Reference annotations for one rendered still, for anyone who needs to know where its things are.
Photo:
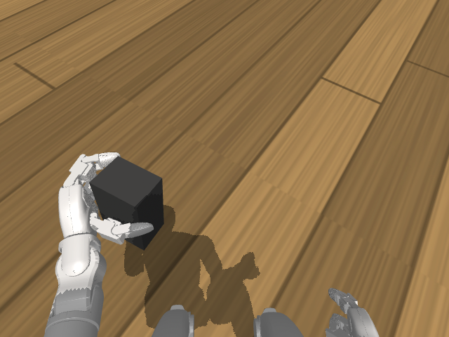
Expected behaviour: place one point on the right robot hand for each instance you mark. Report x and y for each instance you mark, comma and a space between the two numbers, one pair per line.
358, 322

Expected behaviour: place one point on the left robot hand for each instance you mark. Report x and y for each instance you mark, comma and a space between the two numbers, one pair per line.
78, 212

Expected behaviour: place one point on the carton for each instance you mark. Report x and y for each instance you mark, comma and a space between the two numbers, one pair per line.
130, 194

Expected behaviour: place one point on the left robot arm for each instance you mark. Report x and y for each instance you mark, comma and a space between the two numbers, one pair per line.
77, 306

